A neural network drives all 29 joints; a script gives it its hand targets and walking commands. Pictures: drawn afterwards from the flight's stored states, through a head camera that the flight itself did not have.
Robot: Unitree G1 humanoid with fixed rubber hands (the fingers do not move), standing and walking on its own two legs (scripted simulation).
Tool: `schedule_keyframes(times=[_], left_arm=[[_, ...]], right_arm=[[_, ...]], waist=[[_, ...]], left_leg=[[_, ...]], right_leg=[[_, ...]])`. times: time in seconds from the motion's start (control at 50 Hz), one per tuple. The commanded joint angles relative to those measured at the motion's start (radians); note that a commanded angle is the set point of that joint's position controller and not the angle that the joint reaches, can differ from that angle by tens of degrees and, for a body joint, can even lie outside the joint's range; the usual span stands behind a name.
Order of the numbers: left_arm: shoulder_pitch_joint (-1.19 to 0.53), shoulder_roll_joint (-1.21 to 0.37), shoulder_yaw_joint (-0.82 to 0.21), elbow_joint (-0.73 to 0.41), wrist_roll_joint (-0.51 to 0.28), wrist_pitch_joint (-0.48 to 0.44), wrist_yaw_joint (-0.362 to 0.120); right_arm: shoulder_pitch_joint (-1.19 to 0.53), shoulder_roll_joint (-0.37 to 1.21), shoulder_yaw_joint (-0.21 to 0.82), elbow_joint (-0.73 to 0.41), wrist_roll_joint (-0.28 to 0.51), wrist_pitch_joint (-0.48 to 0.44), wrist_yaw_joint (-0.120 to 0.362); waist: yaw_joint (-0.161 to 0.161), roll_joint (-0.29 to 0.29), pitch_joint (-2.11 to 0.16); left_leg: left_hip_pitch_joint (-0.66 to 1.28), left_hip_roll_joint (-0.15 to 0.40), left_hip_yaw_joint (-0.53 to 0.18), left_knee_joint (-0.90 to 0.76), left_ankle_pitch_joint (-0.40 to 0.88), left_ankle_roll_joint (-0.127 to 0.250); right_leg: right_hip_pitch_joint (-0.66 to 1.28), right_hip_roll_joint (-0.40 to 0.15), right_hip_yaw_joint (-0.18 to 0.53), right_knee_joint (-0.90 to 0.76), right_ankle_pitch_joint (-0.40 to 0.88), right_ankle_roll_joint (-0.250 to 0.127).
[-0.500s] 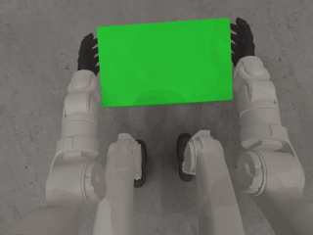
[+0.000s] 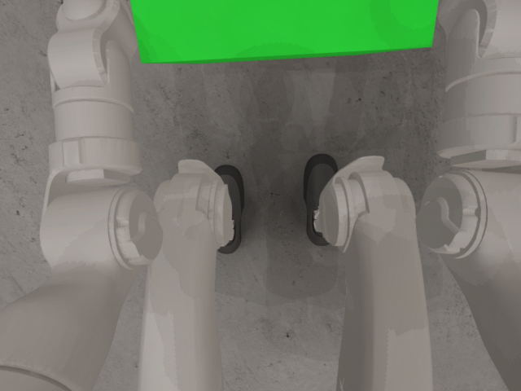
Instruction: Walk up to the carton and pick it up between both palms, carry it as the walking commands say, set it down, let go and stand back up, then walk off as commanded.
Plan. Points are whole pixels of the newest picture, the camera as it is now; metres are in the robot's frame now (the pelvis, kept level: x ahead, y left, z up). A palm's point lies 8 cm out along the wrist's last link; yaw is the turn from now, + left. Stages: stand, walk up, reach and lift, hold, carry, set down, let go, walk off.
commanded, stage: set down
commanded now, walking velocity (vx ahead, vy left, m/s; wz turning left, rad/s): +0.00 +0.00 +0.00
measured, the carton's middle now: out of the picture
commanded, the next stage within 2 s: none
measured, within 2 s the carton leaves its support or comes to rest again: rests again in 1.00 s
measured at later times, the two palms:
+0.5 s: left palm out of the picture +0.56 +0.16 -0.24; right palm out of the picture +0.57 -0.19 -0.24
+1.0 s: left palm out of the picture +0.56 +0.16 -0.25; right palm out of the picture +0.57 -0.19 -0.25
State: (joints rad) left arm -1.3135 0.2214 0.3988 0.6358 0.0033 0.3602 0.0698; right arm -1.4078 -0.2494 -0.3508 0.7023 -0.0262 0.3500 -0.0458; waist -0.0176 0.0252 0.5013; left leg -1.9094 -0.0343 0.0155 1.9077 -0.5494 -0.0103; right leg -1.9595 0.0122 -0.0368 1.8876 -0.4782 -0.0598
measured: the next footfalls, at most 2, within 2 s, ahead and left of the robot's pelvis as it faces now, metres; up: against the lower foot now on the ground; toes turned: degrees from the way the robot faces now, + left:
none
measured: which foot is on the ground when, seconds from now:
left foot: down 0.00-1.00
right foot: down 0.00-1.00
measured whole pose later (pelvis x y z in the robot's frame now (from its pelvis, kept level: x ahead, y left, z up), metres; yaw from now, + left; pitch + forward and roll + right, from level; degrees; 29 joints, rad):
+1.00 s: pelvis +0.02 +0.00 -0.07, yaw +1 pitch +33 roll +2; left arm -1.41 0.28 0.29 0.85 -0.06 0.25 0.11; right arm -1.47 -0.33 -0.28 0.91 0.06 0.24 -0.06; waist -0.02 0.03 0.52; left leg -2.08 -0.05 0.02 2.16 -0.65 -0.01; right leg -2.13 0.01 -0.04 2.14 -0.58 -0.06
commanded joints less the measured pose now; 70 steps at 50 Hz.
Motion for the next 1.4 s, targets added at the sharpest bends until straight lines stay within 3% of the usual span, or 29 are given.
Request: schedule_keyframes(times=[0.0, 0.08, 0.1, 0.14, 0.16, 0.18, 0.22, 0.26, 0.34, 0.4, 0.42, 0.54, 0.56, 0.62, 0.68, 0.74, 0.76, 0.78, 0.8, 0.82, 0.84, 0.86, 0.9, 0.94, 0.98, 1.12, 1.26, 1.28, 1.38], left_arm=[[-0.837, -0.755, -0.513, -0.101, -0.155, -0.091, -0.269], [-0.908, -0.757, -0.502, -0.132, -0.168, -0.129, -0.254], [-0.918, -0.793, -0.558, -0.173, -0.210, -0.128, -0.254], [-0.959, -0.732, -0.567, -0.204, -0.222, -0.133, -0.238], [-0.984, -0.706, -0.577, -0.240, -0.239, -0.132, -0.230], [-0.999, -0.700, -0.616, -0.260, -0.260, -0.132, -0.224], [-0.971, -0.676, -0.581, -0.192, -0.253, -0.125, -0.211], [-1.003, -0.648, -0.615, -0.250, -0.280, -0.126, -0.203], [-0.939, -0.663, -0.597, -0.127, -0.283, -0.146, -0.204], [-0.838, -0.680, -0.526, 0.032, -0.197, -0.127, -0.232], [-0.810, -0.655, -0.513, 0.042, -0.202, -0.133, -0.241], [-0.912, -0.679, -0.649, -0.156, -0.327, -0.163, -0.223], [-0.914, -0.660, -0.643, -0.200, -0.323, -0.174, -0.211], [-0.864, -0.692, -0.631, -0.123, -0.312, -0.170, -0.197], [-0.833, -0.710, -0.634, -0.056, -0.295, -0.169, -0.207], [-0.800, -0.734, -0.585, 0.052, -0.238, -0.149, -0.227], [-0.856, -0.701, -0.564, 0.022, -0.247, -0.155, -0.231], [-0.837, -0.680, -0.576, -0.005, -0.251, -0.158, -0.224], [-0.885, -0.697, -0.603, -0.092, -0.277, -0.170, -0.216], [-0.859, -0.684, -0.583, -0.045, -0.273, -0.173, -0.213], [-0.857, -0.710, -0.592, -0.037, -0.267, -0.169, -0.219], [-0.833, -0.694, -0.581, -0.045, -0.257, -0.176, -0.209], [-0.885, -0.664, -0.603, -0.085, -0.298, -0.192, -0.211], [-0.819, -0.706, -0.583, 0.050, -0.268, -0.170, -0.226], [-0.843, -0.683, -0.556, -0.006, -0.254, -0.182, -0.220], [-0.860, -0.689, -0.582, -0.005, -0.261, -0.188, -0.235], [-0.841, -0.648, -0.539, 0.060, -0.240, -0.191, -0.230], [-0.871, -0.658, -0.547, 0.026, -0.259, -0.198, -0.227], [-0.820, -0.673, -0.531, 0.079, -0.246, -0.197, -0.228]], right_arm=[[-0.465, 0.838, 0.396, 0.098, 0.035, -0.031, 0.229], [-0.588, 0.827, 0.439, 0.001, 0.094, -0.072, 0.234], [-0.654, 0.801, 0.478, -0.106, 0.125, -0.091, 0.229], [-0.633, 0.756, 0.484, -0.028, 0.115, -0.077, 0.224], [-0.664, 0.748, 0.511, -0.089, 0.154, -0.079, 0.220], [-0.624, 0.751, 0.497, -0.039, 0.140, -0.068, 0.217], [-0.680, 0.753, 0.548, -0.073, 0.174, -0.066, 0.208], [-0.748, 0.697, 0.558, -0.122, 0.190, -0.078, 0.197], [-0.631, 0.684, 0.526, 0.059, 0.157, -0.081, 0.192], [-0.540, 0.748, 0.483, 0.201, 0.128, -0.069, 0.227], [-0.550, 0.737, 0.489, 0.153, 0.120, -0.070, 0.226], [-0.614, 0.736, 0.557, -0.034, 0.196, -0.103, 0.204], [-0.591, 0.782, 0.578, -0.022, 0.221, -0.102, 0.204], [-0.642, 0.729, 0.575, -0.066, 0.219, -0.121, 0.201], [-0.568, 0.712, 0.537, 0.060, 0.181, -0.121, 0.211], [-0.537, 0.734, 0.488, 0.180, 0.144, -0.101, 0.241], [-0.563, 0.740, 0.482, 0.170, 0.144, -0.096, 0.241], [-0.608, 0.722, 0.516, 0.083, 0.184, -0.119, 0.244], [-0.637, 0.703, 0.536, 0.010, 0.195, -0.131, 0.236], [-0.679, 0.741, 0.551, -0.003, 0.222, -0.136, 0.232], [-0.656, 0.692, 0.528, 0.018, 0.197, -0.137, 0.228], [-0.661, 0.746, 0.547, 0.045, 0.219, -0.136, 0.228], [-0.637, 0.705, 0.529, 0.033, 0.204, -0.143, 0.212], [-0.608, 0.695, 0.503, 0.123, 0.171, -0.134, 0.218], [-0.603, 0.740, 0.523, 0.096, 0.196, -0.130, 0.229], [-0.542, 0.727, 0.474, 0.153, 0.160, -0.136, 0.240], [-0.592, 0.698, 0.464, 0.151, 0.177, -0.144, 0.239], [-0.571, 0.699, 0.465, 0.187, 0.156, -0.142, 0.235], [-0.518, 0.706, 0.434, 0.213, 0.131, -0.144, 0.252]], waist=[[-0.028, -0.005, -1.709], [0.026, -0.023, -1.804], [-0.013, -0.013, -1.924], [-0.035, -0.026, -1.896], [-0.009, -0.025, -2.002], [-0.055, -0.018, -2.009], [0.010, -0.051, -1.960], [-0.022, -0.013, -1.998], [-0.052, -0.050, -1.711], [0.016, -0.037, -1.409], [-0.003, -0.084, -1.470], [-0.051, -0.077, -1.837], [-0.013, -0.064, -1.847], [-0.015, -0.071, -1.802], [-0.055, -0.051, -1.627], [-0.042, -0.022, -1.379], [-0.054, -0.038, -1.439], [-0.004, -0.032, -1.477], [-0.032, -0.031, -1.595], [0.006, -0.057, -1.642], [-0.036, -0.042, -1.605], [0.002, -0.042, -1.621], [-0.045, -0.042, -1.631], [-0.049, -0.040, -1.448], [-0.013, -0.043, -1.465], [-0.058, -0.054, -1.429], [-0.009, -0.034, -1.385], [-0.052, -0.057, -1.394], [-0.065, -0.028, -1.307]], left_leg=[[0.284, -0.077, 0.014, -0.086, 0.132, 0.022], [0.249, -0.089, 0.034, -0.022, 0.262, 0.010], [0.308, -0.082, 0.028, -0.014, 0.302, 0.006], [0.324, -0.086, 0.019, 0.003, 0.278, 0.004], [0.350, -0.076, 0.041, 0.036, 0.305, 0.000], [0.371, -0.080, 0.023, 0.015, 0.318, 0.002], [0.312, -0.083, 0.059, 0.045, 0.317, 0.003], [0.336, -0.078, 0.054, 0.065, 0.325, 0.005], [0.200, -0.070, 0.036, 0.082, 0.259, 0.009], [0.101, -0.070, 0.039, 0.058, 0.176, 0.019], [0.102, -0.068, 0.057, 0.083, 0.204, 0.016], [0.147, -0.078, 0.061, 0.128, 0.388, 0.003], [0.164, -0.086, 0.048, 0.109, 0.393, 0.005], [0.222, -0.087, 0.046, 0.135, 0.431, 0.005], [0.183, -0.082, 0.035, 0.119, 0.332, 0.000], [0.104, -0.080, 0.030, 0.099, 0.228, 0.017], [0.132, -0.078, 0.046, 0.115, 0.214, 0.005], [0.133, -0.079, 0.040, 0.121, 0.256, 0.010], [0.220, -0.076, 0.029, 0.147, 0.367, 0.010], [0.187, -0.082, 0.026, 0.127, 0.315, 0.016], [0.141, -0.074, 0.036, 0.148, 0.345, 0.005], [0.156, -0.087, 0.052, 0.135, 0.330, 0.007], [0.153, -0.079, 0.047, 0.158, 0.322, 0.014], [0.074, -0.077, 0.030, 0.138, 0.248, 0.014], [0.083, -0.071, 0.038, 0.145, 0.275, 0.013], [0.099, -0.073, 0.020, 0.145, 0.300, 0.004], [0.074, -0.059, 0.022, 0.155, 0.247, 0.015], [0.085, -0.062, 0.030, 0.172, 0.247, 0.014], [0.127, -0.072, 0.002, 0.165, 0.271, 0.011]], right_leg=[[0.637, 0.092, 0.043, -0.041, 0.199, 0.033], [0.732, 0.078, 0.080, 0.003, 0.365, 0.035], [0.789, 0.079, 0.060, 0.022, 0.416, 0.034], [0.746, 0.073, 0.059, 0.029, 0.380, 0.034], [0.839, 0.071, 0.074, 0.048, 0.431, 0.029], [0.827, 0.076, 0.049, 0.063, 0.439, 0.037], [0.888, 0.073, 0.086, 0.051, 0.455, 0.040], [0.857, 0.072, 0.062, 0.091, 0.457, 0.038], [0.789, 0.066, 0.082, 0.105, 0.426, 0.031], [0.643, 0.077, 0.070, 0.098, 0.322, 0.036], [0.723, 0.065, 0.083, 0.097, 0.373, 0.042], [0.959, 0.066, 0.080, 0.191, 0.673, 0.025], [0.950, 0.070, 0.086, 0.194, 0.678, 0.026], [0.874, 0.068, 0.078, 0.186, 0.657, 0.028], [0.766, 0.070, 0.070, 0.170, 0.542, 0.024], [0.557, 0.065, 0.056, 0.148, 0.354, 0.033], [0.650, 0.059, 0.067, 0.142, 0.369, 0.023], [0.635, 0.066, 0.068, 0.161, 0.392, 0.025], [0.666, 0.058, 0.068, 0.184, 0.477, 0.020], [0.733, 0.058, 0.064, 0.192, 0.476, 0.025], [0.748, 0.050, 0.073, 0.201, 0.535, 0.022], [0.763, 0.061, 0.069, 0.193, 0.521, 0.030], [0.761, 0.055, 0.079, 0.197, 0.526, 0.027], [0.657, 0.059, 0.080, 0.184, 0.451, 0.017], [0.688, 0.059, 0.100, 0.176, 0.467, 0.020], [0.658, 0.047, 0.076, 0.209, 0.487, 0.018], [0.580, 0.051, 0.082, 0.213, 0.413, 0.018], [0.616, 0.052, 0.083, 0.201, 0.407, 0.023], [0.508, 0.044, 0.066, 0.211, 0.384, 0.022]])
